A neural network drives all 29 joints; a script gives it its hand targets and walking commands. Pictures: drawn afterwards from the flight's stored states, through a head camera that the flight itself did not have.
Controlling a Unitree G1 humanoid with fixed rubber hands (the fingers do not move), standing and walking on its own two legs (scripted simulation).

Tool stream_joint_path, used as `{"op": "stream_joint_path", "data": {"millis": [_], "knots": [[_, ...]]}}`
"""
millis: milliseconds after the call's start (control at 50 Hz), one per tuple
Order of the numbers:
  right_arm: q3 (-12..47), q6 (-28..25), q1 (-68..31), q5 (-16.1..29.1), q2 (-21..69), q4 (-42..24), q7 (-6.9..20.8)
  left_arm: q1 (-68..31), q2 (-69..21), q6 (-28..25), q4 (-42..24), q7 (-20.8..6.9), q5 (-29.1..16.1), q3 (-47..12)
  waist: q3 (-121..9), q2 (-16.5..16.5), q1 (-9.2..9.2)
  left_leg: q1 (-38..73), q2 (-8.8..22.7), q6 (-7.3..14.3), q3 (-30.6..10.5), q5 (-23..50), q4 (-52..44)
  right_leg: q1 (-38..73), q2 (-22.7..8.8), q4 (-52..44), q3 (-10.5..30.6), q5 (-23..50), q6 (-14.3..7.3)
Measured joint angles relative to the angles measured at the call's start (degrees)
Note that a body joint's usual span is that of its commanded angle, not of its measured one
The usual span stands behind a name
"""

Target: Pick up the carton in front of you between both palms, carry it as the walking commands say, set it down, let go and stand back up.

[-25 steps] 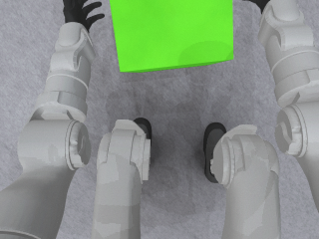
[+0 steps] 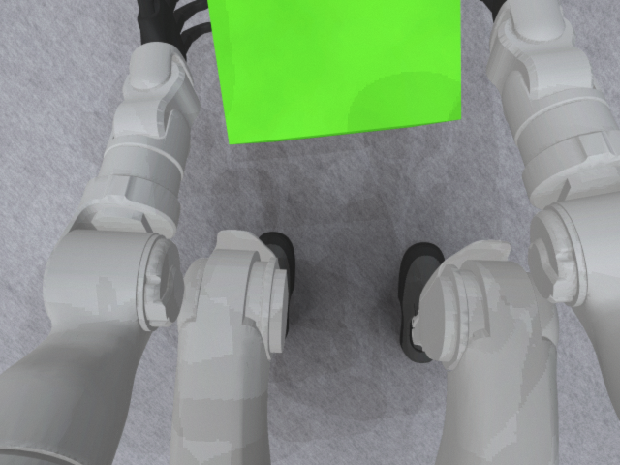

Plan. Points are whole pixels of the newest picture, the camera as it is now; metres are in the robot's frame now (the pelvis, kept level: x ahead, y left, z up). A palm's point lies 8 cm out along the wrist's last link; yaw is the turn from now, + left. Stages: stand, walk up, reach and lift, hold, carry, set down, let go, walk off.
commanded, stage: reach and lift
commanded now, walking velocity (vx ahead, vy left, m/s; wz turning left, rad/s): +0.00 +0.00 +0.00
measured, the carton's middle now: (333, 45) +0.52 +0.03 -0.25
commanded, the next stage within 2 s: none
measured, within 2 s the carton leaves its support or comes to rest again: leaves its support in 0.36 s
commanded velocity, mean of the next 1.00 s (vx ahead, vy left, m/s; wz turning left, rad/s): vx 0.00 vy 0.00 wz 0.00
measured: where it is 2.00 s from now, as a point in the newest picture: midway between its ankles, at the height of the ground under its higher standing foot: (344, 315)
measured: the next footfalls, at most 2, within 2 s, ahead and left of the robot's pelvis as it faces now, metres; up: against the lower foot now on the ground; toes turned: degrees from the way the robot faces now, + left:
none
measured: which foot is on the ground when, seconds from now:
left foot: down 0.00-1.00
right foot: down 0.00-1.00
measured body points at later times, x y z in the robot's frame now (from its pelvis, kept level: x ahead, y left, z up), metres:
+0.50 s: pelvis +0.00 +0.00 -0.01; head +0.35 -0.01 +0.28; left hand +0.53 +0.18 -0.15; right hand +0.56 -0.12 -0.16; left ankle +0.12 +0.13 -0.34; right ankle +0.11 -0.13 -0.34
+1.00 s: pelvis +0.00 +0.00 +0.11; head +0.26 +0.00 +0.48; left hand +0.49 +0.17 +0.05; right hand +0.51 -0.13 +0.05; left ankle +0.12 +0.13 -0.34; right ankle +0.11 -0.13 -0.34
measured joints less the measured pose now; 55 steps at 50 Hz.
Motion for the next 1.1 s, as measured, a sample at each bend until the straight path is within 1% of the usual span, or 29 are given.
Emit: {"op": "stream_joint_path", "data": {"millis": [80,120,180,260,280,300,340,400,460,560,600,640,740,840,900,980,1000,1100], "knots": [[2.1,0.07,-1.68,1.01,1.22,0.19,-0.3,-1.99,-1.07,0.05,0.36,0.12,-0.46,-1.34,1.27,0.05,-0.02,0.43,0.12,-0.03,0.04,0.54,-0.44,0.28,0.23,-0.4,0.08,0.67,0.01],[1.85,0.08,-2.63,0.57,1.96,0.69,-1.68,-3.2,-1.53,0.23,1.13,1.41,0.03,-0.76,1.88,0.17,0.03,0.71,0.09,-0.09,0.03,0.71,-0.6,0.52,0.31,-0.52,0.11,0.85,0.02],[1.69,0.18,-4.33,-0.03,2.37,2.64,-2.57,-3.93,-1.69,0.22,1.8,2.21,0.27,0.13,2.33,0.2,-0.06,0.95,0.02,-0.16,0.0,0.88,-0.73,0.69,0.52,-0.63,0.18,1.05,0.02],[-1.27,1.9,-6.6,-3.12,2.97,5.42,-2.7,-4.86,-2.27,2.29,2.03,1.9,3.09,3.35,2.63,-0.25,-0.05,1.3,-0.07,-0.33,-0.02,0.7,-0.12,0.85,0.88,0.09,0.32,0.97,0.01],[-2.36,2.44,-6.54,-4.08,3.12,5.29,-2.46,-4.75,-2.63,3.17,1.43,0.99,3.98,3.99,2.51,-0.47,0.01,1.31,-0.05,-0.39,-0.06,0.51,0.19,0.81,1.01,0.39,0.32,0.85,0.0],[-3.44,3.11,-6.27,-4.97,3.25,4.99,-2.22,-4.59,-2.8,4.07,1.0,0.71,4.97,4.63,2.29,-0.69,0.07,1.28,-0.03,-0.45,-0.13,0.29,0.52,0.74,1.15,0.7,0.3,0.71,-0.02],[-5.02,4.45,-4.98,-6.2,3.65,3.6,-1.83,-3.8,-2.96,5.91,-0.34,0.01,6.33,5.32,1.5,-1.02,0.17,1.09,-0.04,-0.6,-0.29,-0.21,1.17,0.49,1.39,1.27,0.23,0.35,-0.03],[-6.02,5.82,-1.83,-6.51,4.62,0.01,-2.18,-1.44,-3.41,8.12,-3.95,-0.22,6.72,5.81,-0.38,-1.17,0.26,0.63,-0.33,-0.86,-0.52,-0.81,1.84,0.01,1.71,1.93,0.26,-0.19,0.04],[-6.48,7.03,1.7,-6.3,5.94,-4.43,-3.02,2.03,-4.58,9.77,-8.87,0.76,6.62,6.97,-3.02,-0.95,0.19,0.09,-1.06,-1.33,-0.89,-1.03,1.98,-0.46,2.11,2.08,0.45,-0.49,0.36],[-8.7,10.29,8.18,-7.66,8.63,-13.15,-3.26,9.31,-7.34,12.87,-18.27,0.48,8.25,9.71,-9.29,-0.5,-0.38,-0.12,-2.52,-2.08,-1.78,-0.69,0.5,-0.3,2.95,0.43,0.84,-0.35,1.27],[-10.68,11.81,10.56,-9.11,10.09,-15.81,-2.8,11.86,-8.85,14.37,-21.18,-0.03,9.96,11.4,-12.21,-0.48,-0.6,0.62,-2.78,-2.18,-2.04,-0.53,-0.84,0.53,3.26,-1.04,0.95,-0.18,1.51],[-13.44,13.25,12.36,-11.36,11.7,-17.09,-2.0,13.59,-10.52,15.79,-22.55,-0.77,12.43,13.61,-15.22,-0.6,-0.72,1.74,-2.86,-2.11,-2.2,-0.3,-2.72,1.67,3.53,-3.02,1.07,0.13,1.59],[-20.86,15.93,14.64,-18.42,15.2,-16.55,0.2,15.36,-13.8,18.59,-21.98,-3.19,20.02,19.26,-21.34,-1.36,-0.89,5.51,-2.9,-1.88,-2.46,0.89,-9.15,5.33,4.2,-9.58,1.43,1.58,1.53],[-24.85,16.67,16.22,-22.97,17.24,-16.64,1.53,16.5,-15.28,19.7,-21.98,-4.83,24.6,21.75,-24.76,-1.96,-1.0,9.31,-3.1,-1.66,-2.83,2.42,-15.52,9.1,4.63,-16.0,1.8,3.22,1.26],[-26.13,16.87,17.2,-24.4,18.18,-17.57,2.02,17.14,-15.81,20.1,-22.69,-5.4,25.96,22.38,-25.97,-2.04,-1.11,11.36,-3.3,-1.66,-3.09,3.12,-18.53,11.22,4.69,-19.04,1.95,3.87,1.2],[-26.68,17.34,19.31,-25.1,19.3,-19.85,2.36,18.65,-16.48,20.67,-24.29,-5.85,26.51,22.19,-27.11,-1.93,-1.32,14.14,-3.56,-1.6,-3.42,3.58,-21.79,14.15,4.66,-22.35,2.11,4.2,1.21],[-26.52,17.52,20.05,-24.83,19.61,-20.57,3.21,19.23,-16.58,20.79,-24.73,-5.98,26.47,22.0,-27.37,-1.88,-1.43,14.89,-3.6,-1.57,-3.49,3.61,-22.53,14.94,4.64,-23.1,2.15,4.21,1.2],[-25.3,18.33,24.86,-23.98,20.91,-24.72,3.31,23.17,-17.52,21.22,-27.4,-6.0,25.56,20.21,-28.51,-1.58,-1.73,19.32,-3.74,-1.33,-3.81,3.4,-26.05,19.56,4.52,-26.76,2.33,3.91,1.16]]}}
